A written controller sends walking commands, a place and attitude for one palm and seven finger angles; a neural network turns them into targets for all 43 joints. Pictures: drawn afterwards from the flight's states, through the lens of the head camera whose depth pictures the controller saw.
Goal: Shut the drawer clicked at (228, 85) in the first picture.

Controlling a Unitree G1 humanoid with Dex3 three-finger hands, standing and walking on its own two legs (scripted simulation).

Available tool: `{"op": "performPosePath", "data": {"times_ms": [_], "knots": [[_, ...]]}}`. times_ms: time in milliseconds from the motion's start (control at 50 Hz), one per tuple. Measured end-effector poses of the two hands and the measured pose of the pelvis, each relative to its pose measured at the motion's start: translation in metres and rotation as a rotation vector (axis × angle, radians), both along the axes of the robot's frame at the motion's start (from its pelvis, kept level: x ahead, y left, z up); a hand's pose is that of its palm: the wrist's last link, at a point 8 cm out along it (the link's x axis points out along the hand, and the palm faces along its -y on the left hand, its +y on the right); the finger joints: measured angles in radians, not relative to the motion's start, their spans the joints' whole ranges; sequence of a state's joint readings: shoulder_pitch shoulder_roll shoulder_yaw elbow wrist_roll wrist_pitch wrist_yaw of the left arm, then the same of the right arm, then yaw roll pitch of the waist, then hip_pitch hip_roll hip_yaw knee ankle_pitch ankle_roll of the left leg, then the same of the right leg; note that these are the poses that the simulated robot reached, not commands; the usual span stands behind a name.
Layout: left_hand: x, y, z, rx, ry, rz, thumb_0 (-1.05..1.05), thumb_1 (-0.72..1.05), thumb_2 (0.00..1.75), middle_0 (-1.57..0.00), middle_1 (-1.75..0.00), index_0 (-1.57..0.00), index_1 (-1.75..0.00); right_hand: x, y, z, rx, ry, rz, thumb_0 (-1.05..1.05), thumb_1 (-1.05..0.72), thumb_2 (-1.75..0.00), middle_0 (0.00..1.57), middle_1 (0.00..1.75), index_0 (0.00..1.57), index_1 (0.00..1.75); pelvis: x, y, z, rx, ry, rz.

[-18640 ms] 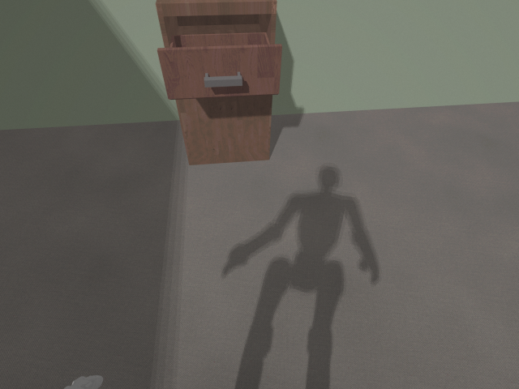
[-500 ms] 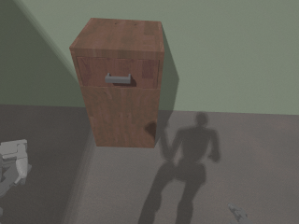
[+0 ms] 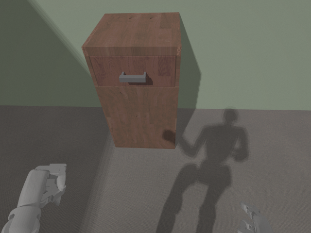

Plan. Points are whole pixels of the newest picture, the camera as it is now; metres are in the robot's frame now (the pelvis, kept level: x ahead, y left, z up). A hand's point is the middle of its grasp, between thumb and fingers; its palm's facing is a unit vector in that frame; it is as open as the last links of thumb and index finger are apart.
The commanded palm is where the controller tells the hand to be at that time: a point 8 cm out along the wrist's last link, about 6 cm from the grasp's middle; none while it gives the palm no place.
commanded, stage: let the arm hang, fingers relaxed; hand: left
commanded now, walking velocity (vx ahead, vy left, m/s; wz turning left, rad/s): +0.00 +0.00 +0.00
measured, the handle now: (133, 76) +0.83 +0.18 -0.07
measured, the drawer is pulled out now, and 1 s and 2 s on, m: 0.00 0.00 0.00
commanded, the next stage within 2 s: look to check the result in 1.00 s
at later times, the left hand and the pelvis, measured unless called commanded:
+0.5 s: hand out of the picture -0.06 +0.20 -0.16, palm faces +0.02 -0.97 -0.24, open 5.5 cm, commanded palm none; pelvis -0.01 +0.00 +0.01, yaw +0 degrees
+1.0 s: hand out of the picture +0.02 +0.17 -0.16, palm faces +0.01 -0.98 -0.20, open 7.3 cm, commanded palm none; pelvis +0.00 -0.01 +0.01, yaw +0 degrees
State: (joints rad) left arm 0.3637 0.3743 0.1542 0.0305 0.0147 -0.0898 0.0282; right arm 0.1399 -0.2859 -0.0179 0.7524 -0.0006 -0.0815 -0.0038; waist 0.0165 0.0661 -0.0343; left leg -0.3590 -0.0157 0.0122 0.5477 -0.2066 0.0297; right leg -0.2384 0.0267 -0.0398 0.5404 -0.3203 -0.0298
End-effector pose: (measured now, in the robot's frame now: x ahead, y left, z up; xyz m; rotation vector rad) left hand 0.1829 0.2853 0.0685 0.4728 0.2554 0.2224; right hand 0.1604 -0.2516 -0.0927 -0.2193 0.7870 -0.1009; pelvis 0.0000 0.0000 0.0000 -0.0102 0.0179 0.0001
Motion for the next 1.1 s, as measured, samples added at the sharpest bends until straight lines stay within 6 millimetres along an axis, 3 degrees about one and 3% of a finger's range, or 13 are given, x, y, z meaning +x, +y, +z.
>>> {"op": "performPosePath", "data": {"times_ms": [40,100,180,220,300,420,540,680,840,960,1100], "knots": [[-0.011,0.0,-0.062,-0.082,0.241,0.063,0.0,0.9,0.9,-1.34,-1.54,-1.35,-1.55,-0.009,-0.005,-0.009,-0.007,0.057,-0.008,0.01,-0.9,-0.89,0.21,0.3,0.21,0.3,-0.002,0.0,-0.002,0.004,-0.007,0.005],[-0.05,-0.017,-0.137,-0.195,0.554,0.116,0.01,0.91,0.9,-1.26,-1.47,-1.27,-1.47,-0.034,-0.011,-0.015,-0.028,0.149,-0.031,0.01,-0.91,-0.89,0.21,0.3,0.21,0.3,-0.004,-0.002,-0.003,0.008,-0.022,0.006],[-0.119,-0.053,-0.195,-0.323,0.871,0.138,0.01,0.91,0.9,-1.13,-1.33,-1.13,-1.33,-0.078,-0.015,-0.02,-0.056,0.311,-0.068,0.0,-0.91,-0.89,0.2,0.3,0.21,0.3,-0.007,-0.004,0.001,0.005,-0.032,0.005],[-0.151,-0.056,-0.206,-0.356,0.956,0.222,0.01,0.91,0.89,-1.05,-1.27,-1.06,-1.27,-0.102,-0.013,-0.022,-0.064,0.403,-0.083,0.0,-0.91,-0.89,0.2,0.3,0.2,0.3,-0.007,-0.006,0.004,0.001,-0.03,0.008],[-0.201,-0.046,-0.208,-0.358,1.091,0.295,0.01,0.9,0.89,-0.91,-1.11,-0.91,-1.13,-0.146,-0.006,-0.028,-0.055,0.569,-0.101,0.0,-0.91,-0.89,0.2,0.3,0.2,0.3,-0.008,-0.008,0.007,-0.006,-0.025,0.015],[-0.244,-0.039,-0.198,-0.335,1.223,0.35,0.01,0.91,0.9,-0.68,-0.85,-0.68,-0.86,-0.183,0.013,-0.038,0.003,0.683,-0.133,0.0,-0.91,-0.89,0.2,0.3,0.2,0.3,-0.006,-0.004,0.01,-0.005,-0.03,0.012],[-0.241,-0.042,-0.195,-0.329,1.217,0.351,0.01,0.91,0.9,-0.45,-0.58,-0.45,-0.59,-0.187,0.03,-0.045,0.055,0.681,-0.143,0.0,-0.91,-0.89,0.2,0.3,0.2,0.3,-0.005,-0.002,0.01,0.001,-0.039,0.005],[-0.205,-0.053,-0.199,-0.346,1.12,0.3,0.0,0.91,0.9,-0.27,-0.38,-0.27,-0.39,-0.171,0.037,-0.049,0.077,0.622,-0.144,0.0,-0.91,-0.89,0.2,0.3,0.21,0.3,-0.004,-0.001,0.01,0.006,-0.045,-0.001],[-0.169,-0.066,-0.201,-0.365,1.037,0.246,0.0,0.91,0.9,-0.21,-0.32,-0.21,-0.32,-0.161,0.028,-0.047,0.068,0.582,-0.158,0.0,-0.92,-0.89,0.2,0.3,0.2,0.3,-0.001,-0.003,0.011,0.012,-0.045,-0.006],[-0.163,-0.066,-0.2,-0.356,1.032,0.245,0.0,0.92,0.9,-0.2,-0.3,-0.21,-0.31,-0.16,0.023,-0.045,0.062,0.579,-0.165,0.0,-0.91,-0.89,0.2,0.3,0.2,0.3,0.002,-0.007,0.011,0.011,-0.047,-0.008],[-0.17,-0.065,-0.199,-0.345,1.066,0.264,0.0,0.91,0.9,-0.2,-0.3,-0.2,-0.3,-0.161,0.019,-0.046,0.06,0.604,-0.165,0.0,-0.91,-0.89,0.2,0.3,0.2,0.3,0.004,-0.01,0.011,0.011,-0.043,-0.009]]}}
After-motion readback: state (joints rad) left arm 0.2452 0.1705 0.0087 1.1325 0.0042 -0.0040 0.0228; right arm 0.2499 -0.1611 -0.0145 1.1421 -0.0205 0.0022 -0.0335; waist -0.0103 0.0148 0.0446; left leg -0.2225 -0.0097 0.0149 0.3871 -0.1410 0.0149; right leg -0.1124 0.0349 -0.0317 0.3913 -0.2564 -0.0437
